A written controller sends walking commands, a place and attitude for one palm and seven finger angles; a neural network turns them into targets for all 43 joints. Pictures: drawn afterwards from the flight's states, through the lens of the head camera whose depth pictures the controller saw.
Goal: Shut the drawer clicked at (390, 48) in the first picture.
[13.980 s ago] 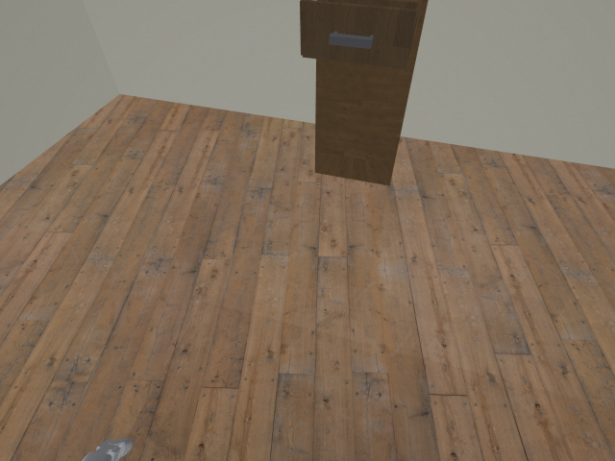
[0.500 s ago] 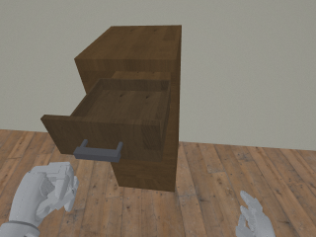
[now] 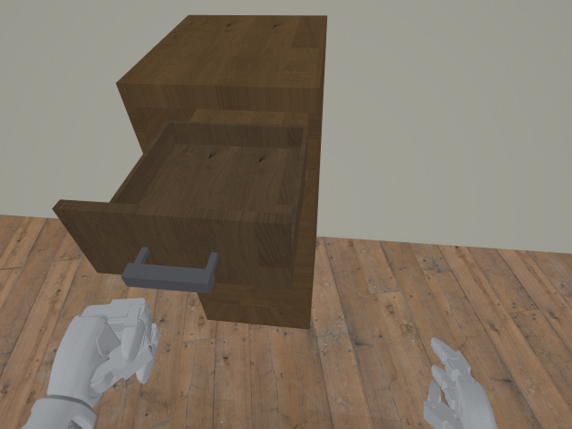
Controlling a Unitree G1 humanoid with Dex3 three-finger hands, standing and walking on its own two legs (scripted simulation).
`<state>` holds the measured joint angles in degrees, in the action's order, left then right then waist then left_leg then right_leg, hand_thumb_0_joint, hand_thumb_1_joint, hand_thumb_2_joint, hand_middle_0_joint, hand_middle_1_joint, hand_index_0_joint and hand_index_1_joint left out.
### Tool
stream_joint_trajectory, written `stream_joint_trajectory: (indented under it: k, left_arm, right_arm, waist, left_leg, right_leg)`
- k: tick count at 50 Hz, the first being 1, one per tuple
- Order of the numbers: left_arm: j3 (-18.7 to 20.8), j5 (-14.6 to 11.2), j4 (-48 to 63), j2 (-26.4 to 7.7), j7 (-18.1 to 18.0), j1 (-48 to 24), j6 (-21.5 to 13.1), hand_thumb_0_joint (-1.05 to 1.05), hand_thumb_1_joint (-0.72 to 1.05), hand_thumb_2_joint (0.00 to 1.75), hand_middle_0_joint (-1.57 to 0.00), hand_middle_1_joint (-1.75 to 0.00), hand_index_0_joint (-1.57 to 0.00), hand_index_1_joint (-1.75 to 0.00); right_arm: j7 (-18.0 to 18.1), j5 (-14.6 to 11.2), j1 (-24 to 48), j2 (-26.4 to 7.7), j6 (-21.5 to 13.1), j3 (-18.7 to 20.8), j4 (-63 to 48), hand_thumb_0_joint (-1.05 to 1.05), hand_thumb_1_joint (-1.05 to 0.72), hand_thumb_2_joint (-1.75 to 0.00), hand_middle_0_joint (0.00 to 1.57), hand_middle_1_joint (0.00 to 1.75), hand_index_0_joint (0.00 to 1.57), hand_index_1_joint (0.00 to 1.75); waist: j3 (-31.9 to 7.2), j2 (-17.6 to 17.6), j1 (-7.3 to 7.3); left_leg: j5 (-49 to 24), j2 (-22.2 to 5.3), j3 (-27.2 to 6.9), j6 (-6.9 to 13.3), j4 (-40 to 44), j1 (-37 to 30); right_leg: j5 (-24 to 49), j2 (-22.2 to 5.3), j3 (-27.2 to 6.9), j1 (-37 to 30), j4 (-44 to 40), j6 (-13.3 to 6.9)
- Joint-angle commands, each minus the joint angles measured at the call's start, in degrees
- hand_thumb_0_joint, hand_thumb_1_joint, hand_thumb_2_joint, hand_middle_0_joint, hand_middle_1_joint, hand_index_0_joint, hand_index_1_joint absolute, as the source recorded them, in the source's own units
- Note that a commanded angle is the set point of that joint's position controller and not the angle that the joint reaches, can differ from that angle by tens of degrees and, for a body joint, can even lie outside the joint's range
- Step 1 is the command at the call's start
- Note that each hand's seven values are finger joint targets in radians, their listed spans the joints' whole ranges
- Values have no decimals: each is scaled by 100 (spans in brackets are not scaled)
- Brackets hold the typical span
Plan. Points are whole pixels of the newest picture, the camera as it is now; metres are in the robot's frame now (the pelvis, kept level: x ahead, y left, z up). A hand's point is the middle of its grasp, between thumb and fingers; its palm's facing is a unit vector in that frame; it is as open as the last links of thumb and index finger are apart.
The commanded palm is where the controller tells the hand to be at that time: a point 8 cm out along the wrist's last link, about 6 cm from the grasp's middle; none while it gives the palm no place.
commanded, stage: bring the fist close to the handle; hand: left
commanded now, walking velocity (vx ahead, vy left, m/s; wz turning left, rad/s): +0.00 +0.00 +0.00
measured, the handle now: (173, 266) +0.33 +0.21 +0.06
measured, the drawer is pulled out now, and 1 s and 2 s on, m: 0.30 0.30 0.23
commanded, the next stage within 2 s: push the drawer shut in 0.96 s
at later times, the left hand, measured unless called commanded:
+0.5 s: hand (173, 334) +0.22 +0.17 +0.06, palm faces -0.01 -1.00 -0.05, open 3.3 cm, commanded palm +0.20 +0.23 +0.06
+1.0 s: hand (189, 331) +0.23 +0.15 +0.06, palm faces -0.02 -1.00 -0.06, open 3.3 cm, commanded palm +0.20 +0.22 +0.06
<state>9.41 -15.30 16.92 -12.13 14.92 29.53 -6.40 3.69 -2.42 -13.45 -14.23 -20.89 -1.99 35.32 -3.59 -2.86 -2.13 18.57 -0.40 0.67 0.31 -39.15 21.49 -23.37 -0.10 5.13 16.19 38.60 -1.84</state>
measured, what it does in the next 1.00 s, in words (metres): stands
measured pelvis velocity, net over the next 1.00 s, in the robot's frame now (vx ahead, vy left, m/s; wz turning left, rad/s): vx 0.00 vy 0.00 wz -0.01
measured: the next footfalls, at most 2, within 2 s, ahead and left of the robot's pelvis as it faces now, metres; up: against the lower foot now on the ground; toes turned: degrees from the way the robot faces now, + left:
none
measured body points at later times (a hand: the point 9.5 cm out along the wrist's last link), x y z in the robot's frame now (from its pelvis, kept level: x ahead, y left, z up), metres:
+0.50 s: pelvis -0.01 +0.01 -0.02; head +0.01 +0.00 +0.43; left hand +0.22 +0.22 +0.07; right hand +0.15 -0.22 -0.10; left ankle +0.02 +0.12 -0.72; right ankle -0.03 -0.09 -0.72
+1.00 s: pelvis +0.00 +0.00 -0.02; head +0.02 -0.02 +0.43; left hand +0.22 +0.21 +0.06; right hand +0.16 -0.24 -0.10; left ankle +0.02 +0.12 -0.72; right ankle -0.03 -0.09 -0.72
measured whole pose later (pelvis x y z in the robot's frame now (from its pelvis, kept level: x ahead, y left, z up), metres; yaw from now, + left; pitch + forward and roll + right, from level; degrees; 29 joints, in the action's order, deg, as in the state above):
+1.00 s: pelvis +0.00 +0.00 -0.02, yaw -1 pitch +7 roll +0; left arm 4.9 -12.6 4.3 -10.6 8.9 20.5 -15.2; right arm 1.9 -1.6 -14.3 -14.2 -10.8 -1.6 31.5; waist -5.1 -2.9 0.8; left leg 21.7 -0.8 1.4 0.3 -47.6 32.7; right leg -26.8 -0.2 4.3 28.1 48.0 -2.0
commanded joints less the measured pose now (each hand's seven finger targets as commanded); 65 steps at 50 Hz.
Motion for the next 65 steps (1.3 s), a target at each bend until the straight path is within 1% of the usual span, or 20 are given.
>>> stream_joint_trajectory:
  k: [1,4,7,11,12,16,19,20,24,31,34,38,41,44,47,52,53,60,63,65]
  left_arm:
    - [384,-71,1190,-608,-119,-514,-582,0,90,90,-140,-160,-140,-160]
    - [130,-89,1056,-402,-87,-450,-615,0,90,90,-140,-160,-140,-160]
    - [-91,10,868,-326,-143,-716,-637,0,90,90,-140,-160,-140,-160]
    - [14,161,814,-521,-368,-1002,-751,0,90,90,-140,-160,-140,-160]
    - [-149,187,827,-369,-406,-984,-781,0,90,90,-140,-160,-140,-160]
    - [99,217,577,-540,-609,-1021,-930,0,90,90,-140,-160,-140,-160]
    - [-23,174,330,-382,-597,-1083,-1023,0,90,90,-140,-160,-140,-160]
    - [-51,183,326,-418,-582,-1276,-1074,0,90,90,-140,-160,-140,-160]
    - [-190,187,8,-359,-515,-1565,-1160,0,90,90,-140,-160,-140,-160]
    - [-32,221,60,-574,-607,-1645,-1396,0,90,90,-140,-160,-140,-160]
    - [-231,237,199,-390,-683,-1548,-1402,0,90,90,-140,-160,-140,-160]
    - [-27,245,-254,-521,-712,-1515,-1255,0,90,90,-140,-160,-140,-160]
    - [-157,255,-235,-442,-669,-1628,-1166,0,90,90,-140,-160,-140,-160]
    - [-193,196,16,-412,-635,-1565,-1202,0,90,90,-140,-160,-140,-160]
    - [39,171,119,-577,-655,-1347,-1322,0,90,90,-140,-160,-140,-160]
    - [118,138,-125,-578,-569,-1199,-1398,0,90,90,-140,-160,-140,-160]
    - [73,119,-105,-556,-518,-1220,-1395,0,90,90,-140,-160,-140,-160]
    - [74,29,-282,-670,-343,-2325,-1424,0,90,90,-140,-160,-140,-160]
    - [397,-25,-638,-910,-335,-2610,-1437,0,90,90,-140,-160,-140,-160]
    - [433,-48,-766,-899,-304,-2639,-1431,0,90,90,-140,-160,-140,-160]
  right_arm:
    - [16,-10,644,-594,-245,247,-925,0,-90,-90,20,30,20,30]
    - [-15,-6,570,-601,-203,269,-985,0,-90,-90,20,30,20,30]
    - [-16,16,519,-634,-109,269,-963,0,-90,-90,20,30,20,30]
    - [-15,40,524,-642,7,270,-1018,0,-90,-90,20,30,20,30]
    - [-32,46,497,-610,31,264,-1078,0,-90,-90,20,30,20,30]
    - [-48,67,478,-610,179,280,-1060,0,-90,-90,20,30,20,30]
    - [-75,59,477,-609,247,284,-1119,0,-90,-90,20,30,20,30]
    - [-83,51,460,-634,264,276,-1105,0,-90,-90,20,30,20,30]
    - [-82,67,383,-679,335,294,-1108,0,-90,-90,20,30,20,30]
    - [-100,70,374,-685,432,322,-1153,0,-90,-90,20,30,20,30]
    - [-137,60,351,-637,456,320,-1229,0,-90,-90,20,30,20,30]
    - [-126,48,356,-681,611,328,-1209,0,-90,-90,20,30,20,30]
    - [-117,30,419,-677,669,303,-1253,0,-90,-90,20,30,20,30]
    - [-123,34,388,-648,658,308,-1336,0,-90,-90,20,30,20,30]
    - [-118,51,335,-636,675,319,-1302,0,-90,-90,20,30,20,30]
    - [-128,42,341,-633,728,327,-1235,0,-90,-90,20,30,20,30]
    - [-135,32,360,-632,731,322,-1260,0,-90,-90,20,30,20,30]
    - [-44,16,382,-688,709,315,-1127,0,-90,-90,20,30,20,30]
    - [-6,19,387,-703,738,314,-1024,0,-90,-90,20,30,20,30]
    - [-16,3,431,-691,735,312,-1027,0,-90,-90,20,30,20,30]
  waist:
    - [-440,96,68]
    - [-541,146,125]
    - [-345,286,227]
    - [-424,260,201]
    - [-514,178,206]
    - [-639,284,182]
    - [-642,269,224]
    - [-655,104,261]
    - [-766,269,343]
    - [-1143,155,257]
    - [-1242,76,278]
    - [-829,501,300]
    - [-732,258,324]
    - [-1016,266,284]
    - [-1193,372,246]
    - [-895,454,307]
    - [-875,297,311]
    - [-936,349,483]
    - [-1056,494,441]
    - [-1146,319,367]
  left_leg:
    - [-1142,71,-158,165,353,-585]
    - [-1144,65,-174,154,290,-517]
    - [-915,58,-233,155,266,-334]
    - [-664,33,-297,129,262,-213]
    - [-653,45,-280,131,252,-245]
    - [-730,25,-269,105,139,-83]
    - [-610,30,-235,89,52,47]
    - [-612,30,-243,78,27,58]
    - [-547,38,-247,96,-125,203]
    - [-737,12,-246,107,-238,200]
    - [-892,-3,-224,99,-251,97]
    - [-584,15,-191,109,-234,414]
    - [-499,32,-171,116,-219,403]
    - [-664,34,-161,120,-240,263]
    - [-919,39,-131,133,-301,249]
    - [-898,59,-95,130,-380,413]
    - [-837,77,-79,127,-387,435]
    - [-649,91,-124,155,-481,423]
    - [-655,92,-116,152,-488,526]
    - [-745,99,-103,136,-424,461]
  right_leg:
    - [1702,10,-164,439,-614,157]
    - [1704,17,-121,540,-511,161]
    - [1413,46,-109,771,-461,161]
    - [990,44,-91,878,-345,127]
    - [958,40,-97,934,-305,122]
    - [1034,49,-89,923,-166,103]
    - [948,48,-100,1078,-89,109]
    - [942,51,-103,1122,-43,96]
    - [932,45,-154,1261,25,115]
    - [1081,40,-175,1184,192,91]
    - [1259,38,-157,1164,246,93]
    - [1075,50,-214,1231,128,129]
    - [988,30,-238,1257,65,126]
    - [1196,26,-255,1103,92,128]
    - [1546,27,-283,924,137,135]
    - [1708,8,-349,1004,100,174]
    - [1651,-10,-383,1023,76,177]
    - [1406,-54,-530,1148,-38,216]
    - [1432,-96,-659,977,-85,244]
    - [1542,-98,-614,875,-50,218]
